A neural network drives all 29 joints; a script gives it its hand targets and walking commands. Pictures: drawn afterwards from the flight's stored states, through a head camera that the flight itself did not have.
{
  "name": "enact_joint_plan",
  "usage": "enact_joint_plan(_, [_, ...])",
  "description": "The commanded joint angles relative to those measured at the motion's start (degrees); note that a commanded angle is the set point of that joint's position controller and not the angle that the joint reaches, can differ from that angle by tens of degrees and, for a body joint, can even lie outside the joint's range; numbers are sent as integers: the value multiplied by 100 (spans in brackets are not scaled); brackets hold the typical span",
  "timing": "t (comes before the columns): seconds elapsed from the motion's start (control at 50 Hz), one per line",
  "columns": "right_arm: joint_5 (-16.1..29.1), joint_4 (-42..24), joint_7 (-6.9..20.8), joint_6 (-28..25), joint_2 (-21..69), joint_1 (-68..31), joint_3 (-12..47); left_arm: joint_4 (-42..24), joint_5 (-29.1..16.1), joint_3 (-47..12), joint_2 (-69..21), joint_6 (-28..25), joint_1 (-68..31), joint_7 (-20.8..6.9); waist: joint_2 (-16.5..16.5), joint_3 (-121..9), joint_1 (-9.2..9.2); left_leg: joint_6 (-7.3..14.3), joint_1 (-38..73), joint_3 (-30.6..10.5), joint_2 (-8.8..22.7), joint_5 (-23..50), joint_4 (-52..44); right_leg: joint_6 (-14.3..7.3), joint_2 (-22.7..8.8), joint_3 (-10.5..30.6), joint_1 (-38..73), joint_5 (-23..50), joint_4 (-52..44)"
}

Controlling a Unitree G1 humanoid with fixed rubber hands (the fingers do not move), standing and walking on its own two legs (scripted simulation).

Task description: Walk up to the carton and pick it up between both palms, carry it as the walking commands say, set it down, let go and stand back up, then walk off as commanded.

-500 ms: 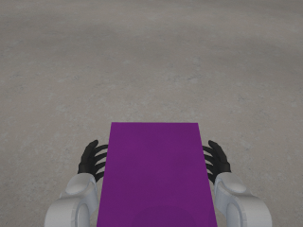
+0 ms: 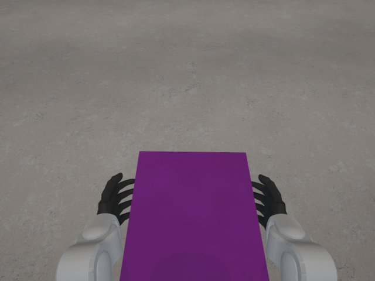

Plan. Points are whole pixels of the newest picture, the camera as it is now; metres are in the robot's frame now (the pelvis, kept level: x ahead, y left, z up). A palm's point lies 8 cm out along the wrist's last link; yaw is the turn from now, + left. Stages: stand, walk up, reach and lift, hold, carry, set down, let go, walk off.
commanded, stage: carry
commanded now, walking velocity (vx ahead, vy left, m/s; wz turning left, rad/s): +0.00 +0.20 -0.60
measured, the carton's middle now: (191, 228) +0.25 +0.01 +0.01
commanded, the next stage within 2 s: none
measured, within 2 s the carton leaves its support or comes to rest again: neither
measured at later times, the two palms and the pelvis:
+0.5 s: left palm (113, 205) +0.26 +0.15 +0.09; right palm (278, 251) +0.19 -0.13 +0.09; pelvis -0.01 +0.07 +0.00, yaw -15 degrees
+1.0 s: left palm (112, 216) +0.24 +0.15 +0.10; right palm out of the picture +0.13 -0.12 +0.09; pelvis -0.04 +0.09 +0.00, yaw -22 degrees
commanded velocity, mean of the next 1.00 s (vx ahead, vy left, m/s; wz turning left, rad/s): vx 0.00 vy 0.07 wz -0.22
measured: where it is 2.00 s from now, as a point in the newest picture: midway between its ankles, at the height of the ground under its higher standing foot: outside the picture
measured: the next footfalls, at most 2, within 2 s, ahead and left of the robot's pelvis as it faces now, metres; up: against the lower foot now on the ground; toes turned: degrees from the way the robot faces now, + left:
right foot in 0.24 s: +0.01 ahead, -0.09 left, +0.00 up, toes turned -12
left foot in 0.50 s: +0.02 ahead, +0.22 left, +0.00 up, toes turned -21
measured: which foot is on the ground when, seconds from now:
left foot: down 0.00-0.24, up 0.26-0.48, down 0.50-1.00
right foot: up 0.00-0.22, down 0.24-0.50, up 0.52-0.76, down 0.78-1.00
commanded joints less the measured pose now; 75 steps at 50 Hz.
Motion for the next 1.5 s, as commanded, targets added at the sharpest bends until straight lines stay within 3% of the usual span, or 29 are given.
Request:
enact_joint_plan(0.0, [1499,-624,716,-204,4741,-1949,3194,-979,-1638,-4013,-4614,-62,-2360,-765,1982,-1306,-63,1177,1757,-1627,2455,3399,-1447,-51,364,-1027,-1170,-2163,2687])
enact_joint_plan(0.06, [1544,-726,761,-177,4736,-2027,3246,-772,-1619,-3945,-4685,-61,-2232,-767,1078,-1150,-29,992,1836,-161,1707,4672,-599,22,-35,-1022,-1107,-1360,3022])
enact_joint_plan(0.12, [1393,-511,709,-119,4597,-1785,3117,-877,-1635,-3955,-4509,15,-2304,-743,1637,-1027,-44,780,1606,283,1399,4045,-370,20,-12,-1384,-570,-1200,1580])
enact_joint_plan(0.18, [1461,-686,671,-84,4530,-1886,3211,-732,-1596,-3806,-4508,73,-2088,-748,1456,-1262,1,744,1362,436,1432,2906,47,-173,-13,-1412,371,-806,-99])
enact_joint_plan(0.22, [1355,-454,637,-43,4325,-1770,3106,-609,-1622,-3744,-4452,55,-1961,-757,-76,-1114,142,117,-246,589,960,1078,1389,-514,-458,82,1725,1216,-1440])
enact_joint_plan(0.24, [1319,-539,612,-6,4346,-1776,3231,-349,-1563,-3575,-4352,74,-1771,-779,-1910,-1016,-1,-299,-1995,611,167,-1733,2812,-1093,-2066,2631,2592,4176,-1506])
enact_joint_plan(0.26, [1381,-791,632,-4,4387,-2168,3434,-381,-1532,-3580,-4362,65,-1700,-797,-1960,-1064,-9,-412,-1898,-345,43,-2244,3675,-1534,-2244,3082,2283,4859,-1649])
enact_joint_plan(0.28, [1405,-746,672,-30,4495,-2295,3394,-402,-1571,-3668,-4543,52,-1950,-803,-1070,-1106,-48,-283,-1732,-722,12,-2055,3723,-1475,-2085,2744,2142,4432,-1669])
enact_joint_plan(0.32, [1479,-624,748,-81,4707,-2115,3374,-561,-1594,-3811,-4763,-4,-2024,-850,-473,-1040,-50,-215,-1539,-788,128,-1386,3167,-1225,-1695,1930,1662,3270,-1616])
enact_joint_plan(0.46, [1582,-805,770,-159,4763,-2180,3293,-767,-1628,-3918,-4837,-88,-1986,-791,-1298,-1341,-123,-187,1186,424,-381,-23,-914,-682,-807,550,588,2909,-769])
enact_joint_plan(0.48, [1551,-664,750,-126,4729,-2004,3203,-739,-1620,-3934,-4759,-61,-1913,-758,-463,-1460,-141,-125,1923,-73,300,311,-1444,-486,-491,31,9,1800,42])
enact_joint_plan(0.5, [1553,-689,757,-123,4622,-2106,3235,-738,-1547,-3879,-4695,-17,-1918,-751,1223,-1513,-95,302,2522,-1560,1747,2259,-1628,-150,151,-574,-1120,-783,1197])
enact_joint_plan(0.52, [1427,-366,753,-115,4550,-1733,3023,-804,-1561,-3923,-4559,-5,-1998,-739,2172,-1606,-100,1068,1831,-2100,2504,4018,-1280,-29,340,-860,-1010,-2233,2625])
enact_joint_plan(0.56, [1446,-553,811,-117,4668,-2039,3143,-842,-1685,-3938,-4733,-38,-2296,-809,1028,-1332,-117,1066,1404,-1039,2077,4246,-869,43,-31,-789,-808,-1626,3188])
enact_joint_plan(0.58, [1392,-381,809,-120,4627,-1946,3030,-849,-1695,-3979,-4665,-32,-2394,-781,1159,-1398,-86,944,1691,-821,1868,4863,-573,88,-64,-821,-856,-1509,2755])
enact_joint_plan(0.64, [1375,-287,832,-78,4523,-1780,2948,-890,-1635,-4006,-4558,3,-2400,-720,1660,-1311,-80,686,998,-496,1468,3428,-671,62,51,-1166,-113,-1178,1703])
enact_joint_plan(0.72, [1271,-477,720,-26,4282,-1938,2977,-508,-1584,-3820,-4507,112,-2024,-734,1343,-1374,-31,605,1013,-388,1409,2535,-307,-43,159,-1409,724,-345,-664])
enact_joint_plan(0.74, [1252,-272,712,-23,4312,-1790,2922,-528,-1646,-3843,-4563,99,-2153,-723,1201,-1273,-12,312,1070,-188,1180,2475,184,-168,-52,-877,870,191,-1674])
enact_joint_plan(0.76, [1287,-322,710,-45,4263,-1891,2995,-537,-1611,-3762,-4453,73,-2054,-741,421,-1353,-61,18,182,-206,964,1464,691,-299,-686,93,1764,1573,-1682])
enact_joint_plan(0.78, [1213,-444,697,-6,4210,-2034,3036,-344,-1549,-3693,-4396,83,-2104,-740,-1178,-1277,-126,-279,-938,159,446,-648,1139,-694,-1716,1353,2271,3794,-1439])
enact_joint_plan(0.8, [1277,-488,738,39,4240,-2151,3213,-396,-1573,-3698,-4490,69,-2086,-751,-1613,-1237,-105,-339,-641,-23,329,-1607,1495,-1020,-1811,1280,1808,4337,-1452])
enact_joint_plan(0.84, [1375,-435,736,29,4397,-2482,3244,-235,-1519,-3570,-4583,86,-2078,-782,-904,-1111,-109,-285,-577,-42,186,-1455,1818,-973,-1556,893,1573,3935,-1533])
enact_joint_plan(0.96, [1408,-489,751,33,4383,-2346,3187,-439,-1561,-3728,-4572,42,-2179,-747,-736,-1338,-139,-306,783,252,95,2,-478,-647,-945,313,1262,3510,-812])
enact_joint_plan(1.0, [1398,-349,771,46,4391,-2276,3156,-376,-1536,-3757,-4571,59,-2117,-722,149,-1450,-97,-144,1394,-415,809,1774,-657,-385,-586,-145,750,2316,-276])
enact_joint_plan(1.02, [1290,-139,768,47,4310,-1982,2944,-385,-1563,-3852,-4579,95,-2107,-729,1241,-1249,-77,87,1401,-803,1278,2825,-692,-225,-272,-423,302,810,-201])
enact_joint_plan(1.04, [1275,-111,777,27,4317,-2035,2936,-485,-1588,-3881,-4529,82,-2264,-741,1346,-1141,-57,177,1214,-851,1447,2578,-845,-169,-105,-597,280,-81,-323])
enact_joint_plan(1.12, [1310,-191,773,55,4384,-2215,3004,-383,-1587,-3810,-4581,124,-2335,-733,614,-1290,-91,-1,616,-432,973,1900,-453,-286,-386,-512,1106,1659,-625])
enact_joint_plan(1.22, [1310,-189,775,76,4317,-2286,3071,-354,-1559,-3717,-4478,121,-2328,-723,110,-1180,-94,-48,597,-241,779,982,-305,-401,-556,-232,939,2022,-774])
enact_joint_plan(1.48, [1253,-193,718,114,4265,-2410,3014,-252,-1532,-3662,-4450,176,-2455,-704,181,-1066,-94,-27,542,-199,679,462,-424,-452,-603,-166,777,1829,-933])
